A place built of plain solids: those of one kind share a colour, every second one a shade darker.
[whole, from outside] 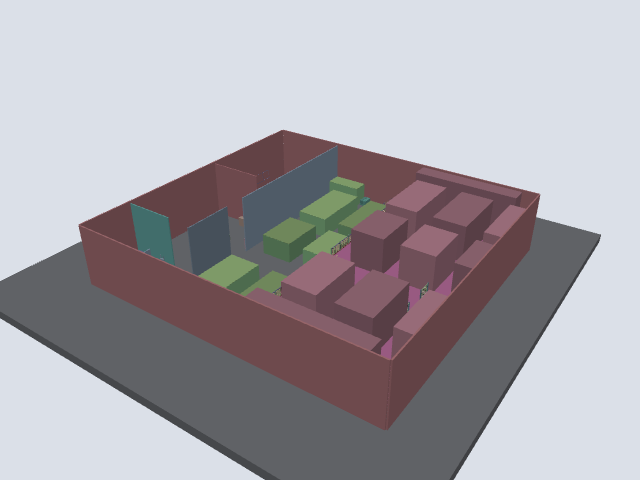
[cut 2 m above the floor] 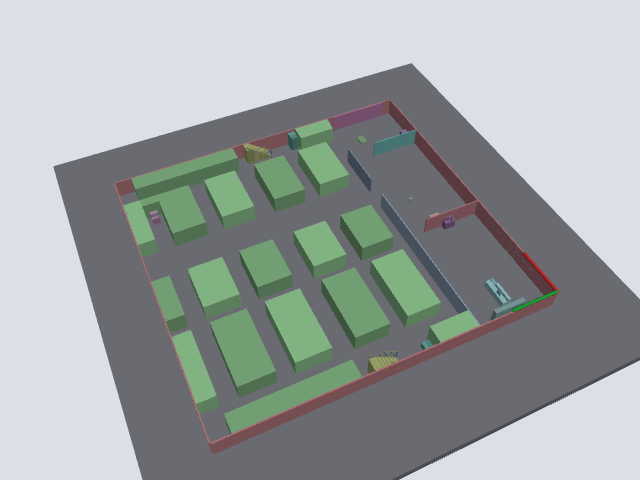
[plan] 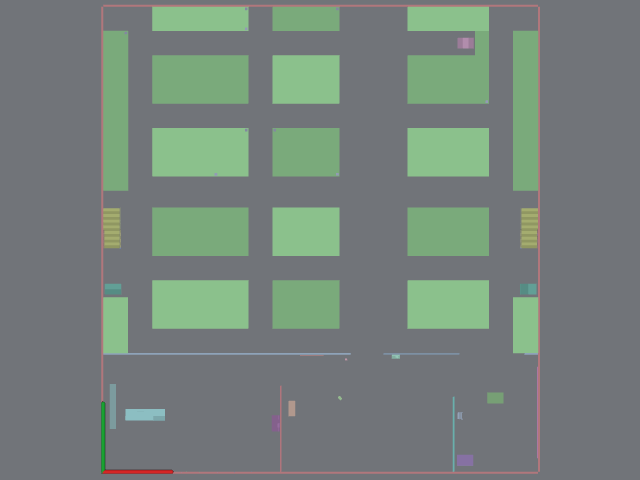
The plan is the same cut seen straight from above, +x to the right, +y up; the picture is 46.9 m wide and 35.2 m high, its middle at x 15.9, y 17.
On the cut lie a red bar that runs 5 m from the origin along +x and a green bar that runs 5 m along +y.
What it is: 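A self-storage house; a reception shop, a loading bay, aisles of roller-shutter units, a steel mezzanine reached by steel stairs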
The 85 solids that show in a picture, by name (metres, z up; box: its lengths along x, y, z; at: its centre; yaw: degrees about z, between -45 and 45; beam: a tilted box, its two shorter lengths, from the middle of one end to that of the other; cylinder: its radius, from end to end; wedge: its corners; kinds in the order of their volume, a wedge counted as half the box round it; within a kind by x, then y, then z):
{
 "units_1": {"box": [1.84, 4.11, 2.33], "at": [0.91, 10.75, 1.12]},
 "units_2": {"box": [1.84, 11.73, 2.33], "at": [0.91, 26.48, 1.12]},
 "units_3": {"box": [7.05, 3.56, 2.33], "at": [7.12, 12.27, 1.12]},
 "units_4": {"box": [7.05, 3.56, 2.33], "at": [7.12, 17.6, 1.12]},
 "units_5": {"box": [7.05, 3.56, 2.33], "at": [7.12, 23.44, 1.12]},
 "units_6": {"box": [7.05, 3.56, 2.33], "at": [7.12, 28.77, 1.12]},
 "units_7": {"box": [7.05, 1.79, 2.33], "at": [7.12, 33.22, 1.12]},
 "units_8": {"box": [4.91, 3.56, 2.33], "at": [14.88, 12.27, 1.12]},
 "units_9": {"box": [4.91, 3.56, 2.33], "at": [14.88, 17.6, 1.12]},
 "units_10": {"box": [4.91, 3.56, 2.33], "at": [14.88, 23.44, 1.12]},
 "units_11": {"box": [4.91, 3.56, 2.33], "at": [14.88, 28.77, 1.12]},
 "units_12": {"box": [4.91, 1.79, 2.33], "at": [14.88, 33.22, 1.12]},
 "units_13": {"box": [5.98, 3.56, 2.33], "at": [25.3, 12.27, 1.12]},
 "units_14": {"box": [5.98, 3.56, 2.33], "at": [25.3, 17.6, 1.12]},
 "units_15": {"box": [5.98, 3.56, 2.33], "at": [25.3, 23.44, 1.12]},
 "units_16": {"box": [5.98, 3.56, 2.33], "at": [25.3, 28.77, 1.12]},
 "units_17": {"box": [5.98, 1.79, 2.33], "at": [25.3, 33.22, 1.12]},
 "units_18": {"box": [1.02, 1.81, 2.33], "at": [27.78, 31.43, 1.12]},
 "units_19": {"box": [1.84, 4.11, 2.33], "at": [30.98, 10.75, 1.12]},
 "units_20": {"box": [1.84, 11.73, 2.33], "at": [30.98, 26.48, 1.12]},
 "units_deck_1": {"box": [1.84, 11.73, 3.99], "at": [0.91, 26.48, 4.53]},
 "units_deck_2": {"box": [7.05, 3.56, 3.99], "at": [7.12, 23.44, 4.53]},
 "units_deck_3": {"box": [7.05, 3.56, 3.99], "at": [7.12, 28.77, 4.53]},
 "units_deck_4": {"box": [7.05, 1.79, 3.99], "at": [7.12, 33.22, 4.53]},
 "units_deck_5": {"box": [4.91, 3.56, 3.99], "at": [14.88, 23.44, 4.53]},
 "units_deck_6": {"box": [4.91, 3.56, 3.99], "at": [14.88, 28.77, 4.53]},
 "units_deck_7": {"box": [4.91, 1.79, 3.99], "at": [14.88, 33.22, 4.53]},
 "units_deck_8": {"box": [5.98, 3.56, 3.99], "at": [25.3, 23.44, 4.53]},
 "units_deck_9": {"box": [5.98, 3.56, 3.99], "at": [25.3, 28.77, 4.53]},
 "units_deck_10": {"box": [5.98, 1.79, 3.99], "at": [25.3, 33.22, 4.53]},
 "units_deck_11": {"box": [1.84, 11.73, 3.99], "at": [30.98, 26.48, 4.53]},
 "wall_1": {"box": [0.15, 34.1, 6.83], "at": [-0.07, 17.05, 3.36]},
 "wall_2": {"box": [31.89, 0.15, 6.83], "at": [15.95, -0.07, 3.36]},
 "wall_3": {"box": [31.89, 0.15, 6.83], "at": [15.95, 34.17, 3.36]},
 "wall_4": {"box": [0.15, 34.1, 6.83], "at": [31.96, 17.05, 3.36]},
 "slab_deck_1": {"box": [31.89, 14.78, 0.25], "at": [15.95, 26.71, 2.41]},
 "deck_stair_1": {"box": [1.2, 0.63, 0.22], "at": [0.61, 16.71, 0.06]},
 "deck_stair_2": {"box": [1.2, 0.63, 0.39], "at": [0.61, 16.92, 0.14]},
 "deck_stair_3": {"box": [1.2, 0.63, 0.73], "at": [0.61, 17.34, 0.31]},
 "deck_stair_4": {"box": [1.2, 0.63, 0.9], "at": [0.61, 17.55, 0.4]},
 "deck_stair_5": {"box": [1.2, 0.63, 1.06], "at": [0.61, 17.76, 0.48]},
 "deck_stair_6": {"box": [1.2, 0.63, 1.23], "at": [0.61, 17.97, 0.57]},
 "deck_stair_7": {"box": [1.2, 0.63, 1.4], "at": [0.61, 18.17, 0.65]},
 "deck_stair_8": {"box": [1.2, 0.63, 1.74], "at": [0.61, 18.59, 0.82]},
 "deck_stair_9": {"box": [1.2, 0.63, 1.91], "at": [0.61, 18.8, 0.9]},
 "deck_stair_10": {"box": [1.2, 0.63, 2.08], "at": [0.61, 19.01, 0.99]},
 "deck_stair_11": {"box": [1.2, 0.41, 2.25], "at": [0.61, 19.11, 1.07]},
 "deck_stair_12": {"box": [1.2, 0.22, 2.42], "at": [0.61, 19.22, 1.16]},
 "deck_stair_13": {"box": [1.2, 0.63, 0.22], "at": [31.28, 16.71, 0.06]},
 "deck_stair_14": {"box": [1.2, 0.63, 0.56], "at": [31.28, 17.13, 0.23]},
 "deck_stair_15": {"box": [1.2, 0.63, 0.73], "at": [31.28, 17.34, 0.31]},
 "deck_stair_16": {"box": [1.2, 0.63, 0.9], "at": [31.28, 17.55, 0.4]},
 "deck_stair_17": {"box": [1.2, 0.63, 1.06], "at": [31.28, 17.76, 0.48]},
 "deck_stair_18": {"box": [1.2, 0.63, 1.23], "at": [31.28, 17.97, 0.57]},
 "deck_stair_19": {"box": [1.2, 0.63, 1.4], "at": [31.28, 18.17, 0.65]},
 "deck_stair_20": {"box": [1.2, 0.63, 1.74], "at": [31.28, 18.59, 0.82]},
 "deck_stair_21": {"box": [1.2, 0.63, 1.91], "at": [31.28, 18.8, 0.9]},
 "deck_stair_22": {"box": [1.2, 0.63, 2.08], "at": [31.28, 19.01, 0.99]},
 "deck_stair_23": {"box": [1.2, 0.41, 2.25], "at": [31.28, 19.11, 1.07]},
 "deck_stair_24": {"box": [1.2, 0.22, 2.42], "at": [31.28, 19.22, 1.16]},
 "front_wall_1": {"box": [18.16, 0.12, 6.58], "at": [9.08, 8.65, 3.24]},
 "front_wall_2": {"box": [5.58, 0.12, 6.58], "at": [23.35, 8.65, 3.24]},
 "reception_side_1": {"box": [0.12, 6.31, 6.58], "at": [13.02, 3.15, 3.24]},
 "bay_side_1": {"box": [0.12, 5.51, 6.58], "at": [25.7, 2.75, 3.24]},
 "utop_1": {"box": [1.82, 4.09, 0.03], "at": [0.91, 10.75, 2.3]},
 "utop_2": {"box": [7.03, 3.54, 0.03], "at": [7.12, 12.27, 2.3]},
 "utop_3": {"box": [7.03, 3.54, 0.03], "at": [7.12, 17.6, 2.3]},
 "utop_4": {"box": [4.89, 3.54, 0.03], "at": [14.88, 12.27, 2.3]},
 "utop_5": {"box": [4.89, 3.54, 0.03], "at": [14.88, 17.6, 2.3]},
 "utop_6": {"box": [5.96, 3.54, 0.03], "at": [25.3, 12.27, 2.3]},
 "utop_7": {"box": [5.96, 3.54, 0.03], "at": [25.3, 17.6, 2.3]},
 "shelving_1": {"box": [0.46, 3.31, 1.85], "at": [0.71, 4.79, 0.88]},
 "loading_door_1": {"box": [0.08, 6.72, 4.25], "at": [31.85, 4.36, 2.08]},
 "counter_1": {"box": [2.06, 0.32, 1.11], "at": [2.65, 3.93, 0.5]},
 "counter_2": {"box": [2.9, 0.51, 0.79], "at": [3.08, 4.34, 0.35]},
 "counter_3": {"box": [0.88, 0.35, 0.84], "at": [4.1, 3.91, 0.37]},
 "foot_pallet_1": {"box": [0.59, 0.79, 1.67], "at": [30.87, 13.4, 0.98]},
 "foot_pallet_2": {"box": [0.59, 0.79, 1.67], "at": [31.47, 13.4, 0.98]},
 "bay_1": {"box": [1.19, 0.79, 1.04], "at": [26.54, 0.85, 0.67]},
 "dead_end_stock_1": {"box": [0.39, 0.79, 0.82], "at": [26.18, 31.43, 0.55]},
 "dead_end_stock_2": {"box": [0.39, 0.79, 1.23], "at": [26.58, 31.43, 0.76]},
 "dead_end_stock_3": {"box": [0.39, 0.79, 0.82], "at": [26.98, 31.43, 0.55]},
 "more_packing_table_packing_table_1": {"box": [0.6, 1.2, 0.96], "at": [12.66, 3.56, 0.43]},
 "cleaner_cart_1": {"box": [0.5, 1.15, 1.07], "at": [13.83, 4.64, 0.48]},
 "onway_owbay_1": {"box": [1.2, 0.8, 0.19], "at": [28.77, 5.41, 0.05]}
}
